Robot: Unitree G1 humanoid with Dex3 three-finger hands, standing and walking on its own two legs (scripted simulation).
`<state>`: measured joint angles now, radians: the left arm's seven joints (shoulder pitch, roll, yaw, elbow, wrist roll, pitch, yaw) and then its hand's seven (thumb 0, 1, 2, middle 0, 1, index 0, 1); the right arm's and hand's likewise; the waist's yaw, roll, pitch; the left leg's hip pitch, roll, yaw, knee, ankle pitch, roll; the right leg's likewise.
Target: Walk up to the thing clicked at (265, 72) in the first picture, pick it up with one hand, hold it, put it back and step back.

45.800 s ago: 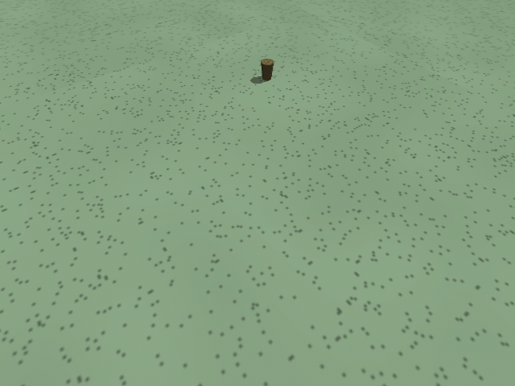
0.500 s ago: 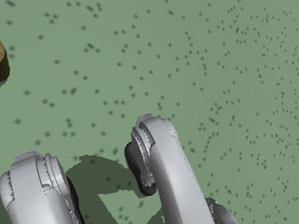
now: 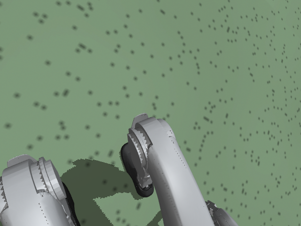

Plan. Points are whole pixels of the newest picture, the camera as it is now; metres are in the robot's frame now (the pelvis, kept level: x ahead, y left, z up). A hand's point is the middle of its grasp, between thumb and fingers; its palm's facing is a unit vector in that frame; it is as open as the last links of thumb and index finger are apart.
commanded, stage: open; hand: left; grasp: from the side
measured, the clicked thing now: out of the picture +0.55 +0.26 -0.25
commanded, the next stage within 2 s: withdraw in 0.60 s
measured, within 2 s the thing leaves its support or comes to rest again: rests again in 0.36 s
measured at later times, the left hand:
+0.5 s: hand out of the picture +0.54 +0.29 -0.19, palm faces -0.45 -0.08 -0.89, open 12.1 cm
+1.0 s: hand out of the picture +0.56 +0.31 -0.14, palm faces -0.33 -0.07 -0.94, open 13.9 cm
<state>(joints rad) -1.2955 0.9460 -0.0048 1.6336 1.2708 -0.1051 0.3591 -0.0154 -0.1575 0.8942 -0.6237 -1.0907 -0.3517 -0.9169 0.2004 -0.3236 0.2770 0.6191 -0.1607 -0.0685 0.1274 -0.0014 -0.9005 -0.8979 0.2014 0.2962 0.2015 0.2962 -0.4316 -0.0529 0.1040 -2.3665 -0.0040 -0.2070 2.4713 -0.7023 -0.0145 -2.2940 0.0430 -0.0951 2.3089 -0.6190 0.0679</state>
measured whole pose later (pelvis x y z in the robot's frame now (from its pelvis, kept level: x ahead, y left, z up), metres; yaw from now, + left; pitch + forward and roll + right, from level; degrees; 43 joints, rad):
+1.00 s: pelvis +0.00 +0.00 +0.01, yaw +0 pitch +35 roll -12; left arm -1.25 0.93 0.03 1.40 1.25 -0.04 0.28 0.00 -0.55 1.01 -0.10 -1.10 -0.11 -1.09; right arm 0.22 -0.33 0.24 0.58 -0.15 -0.02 0.14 0.00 -0.92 -0.90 0.20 0.30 0.20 0.30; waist -0.40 -0.03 0.06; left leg -2.36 -0.01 -0.21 2.44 -0.70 -0.03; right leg -2.29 0.03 -0.10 2.29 -0.63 0.06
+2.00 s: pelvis -0.01 +0.01 +0.03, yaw +2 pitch +37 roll -11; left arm -1.36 0.91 -0.07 1.30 1.16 -0.03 0.00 0.00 -0.17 0.82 -0.32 -0.74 -0.31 -0.75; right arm 0.21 -0.27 0.23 0.54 -0.11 0.12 0.04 0.00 -0.89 -0.90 0.20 0.30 0.20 0.30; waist -0.35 0.01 0.00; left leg -2.34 -0.01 -0.15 2.34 -0.65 0.01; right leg -2.25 0.02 -0.06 2.20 -0.60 0.05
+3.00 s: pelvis +0.05 -0.01 +0.36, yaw +12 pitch +17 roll -3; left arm 0.08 0.24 0.06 0.29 -0.04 0.38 0.09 0.01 0.90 0.90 -0.21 -0.30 -0.21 -0.30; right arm 0.22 -0.23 0.04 0.60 0.04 -0.10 -0.13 0.01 -0.90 -0.90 0.20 0.30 0.20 0.30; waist -0.08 0.04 -0.16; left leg -0.98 0.03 -0.08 1.21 -0.52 -0.03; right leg -0.95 0.00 -0.05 1.14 -0.49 0.01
